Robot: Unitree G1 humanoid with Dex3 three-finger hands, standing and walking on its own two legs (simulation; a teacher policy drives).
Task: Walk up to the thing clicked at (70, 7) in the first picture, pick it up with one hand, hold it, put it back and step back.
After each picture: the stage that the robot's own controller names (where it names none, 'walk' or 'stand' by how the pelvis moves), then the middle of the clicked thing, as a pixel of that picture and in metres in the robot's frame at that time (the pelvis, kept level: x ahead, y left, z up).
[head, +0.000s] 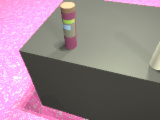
stand; (69, 27) +0.72 +0.10 +0.02
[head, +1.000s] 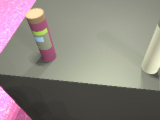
walk; (43, 38) +0.57 +0.20 +0.04
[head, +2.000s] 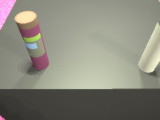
stand; (34, 44) +0.50 +0.23 +0.06
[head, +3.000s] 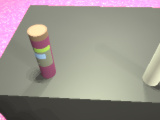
stand; (43, 54) +0.49 +0.20 +0.03
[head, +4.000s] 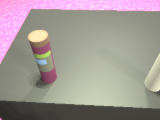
stand; (44, 59) +0.47 +0.20 +0.02
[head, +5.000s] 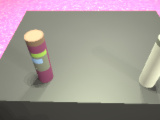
stand; (40, 59) +0.49 +0.21 +0.02
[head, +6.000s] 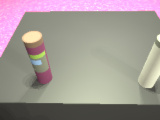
stand; (39, 60) +0.48 +0.22 +0.02
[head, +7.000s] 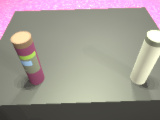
stand; (30, 61) +0.47 +0.25 +0.02
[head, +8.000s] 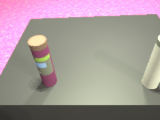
rise first; (44, 63) +0.48 +0.22 +0.03
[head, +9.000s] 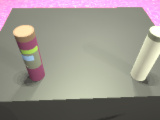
go down; (31, 56) +0.49 +0.22 +0.04
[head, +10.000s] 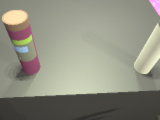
go down; (25, 46) +0.47 +0.21 +0.07
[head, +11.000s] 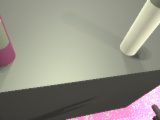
close in; out of the picture +0.47 +0.24 +0.11
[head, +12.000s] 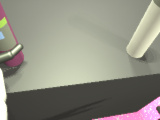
close; (0, 33) +0.48 +0.24 +0.11
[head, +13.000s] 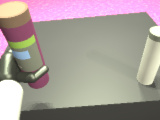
lift; (27, 52) +0.33 +0.17 +0.24
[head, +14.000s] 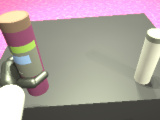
hold; (28, 58) +0.33 +0.18 +0.21
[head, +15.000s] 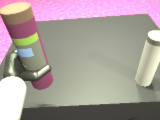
hold; (31, 51) +0.34 +0.17 +0.22
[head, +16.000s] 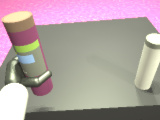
hold; (32, 58) +0.34 +0.17 +0.21
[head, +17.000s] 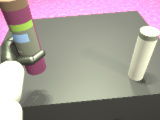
crouch; (26, 38) +0.41 +0.18 +0.22
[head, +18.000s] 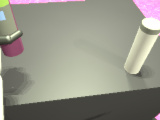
lower; (2, 18) +0.49 +0.24 +0.21
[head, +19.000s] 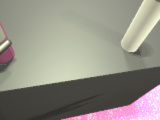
lower; out of the picture +0.50 +0.24 +0.11
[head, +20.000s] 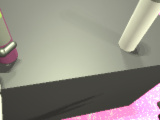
lower; out of the picture +0.50 +0.23 +0.11
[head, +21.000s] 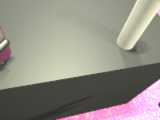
lower; out of the picture +0.50 +0.24 +0.12
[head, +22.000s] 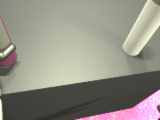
lower; out of the picture +0.48 +0.24 +0.11
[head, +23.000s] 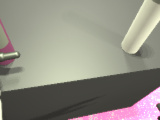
open; out of the picture +0.48 +0.24 +0.11
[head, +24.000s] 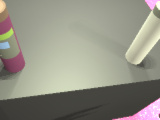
sink last; (5, 42) +0.46 +0.23 +0.09
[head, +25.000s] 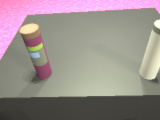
stand; (38, 54) +0.50 +0.24 +0.08
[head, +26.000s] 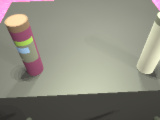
stand; (27, 48) +0.48 +0.24 +0.09
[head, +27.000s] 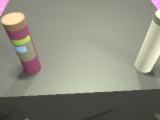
stand; (24, 47) +0.48 +0.24 +0.09
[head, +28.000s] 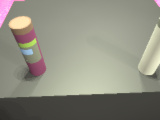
stand; (30, 49) +0.47 +0.24 +0.07
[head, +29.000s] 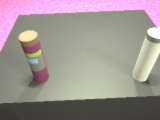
stand; (35, 59) +0.49 +0.23 +0.03
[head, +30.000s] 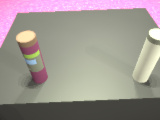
stand; (34, 59) +0.48 +0.23 +0.02
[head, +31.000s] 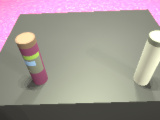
stand; (34, 61) +0.48 +0.24 +0.02
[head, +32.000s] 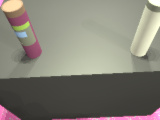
walk; (25, 32) +0.54 +0.27 +0.06
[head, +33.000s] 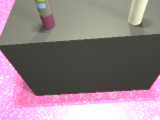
walk; (43, 5) +0.77 +0.26 +0.04
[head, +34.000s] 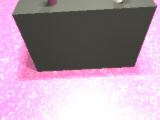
walk; out of the picture +1.11 +0.28 +0.04
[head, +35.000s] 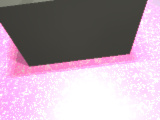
walk; out of the picture +1.06 +0.35 +0.06
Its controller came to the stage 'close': yes
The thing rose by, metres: 0.19
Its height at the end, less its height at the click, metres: +0.00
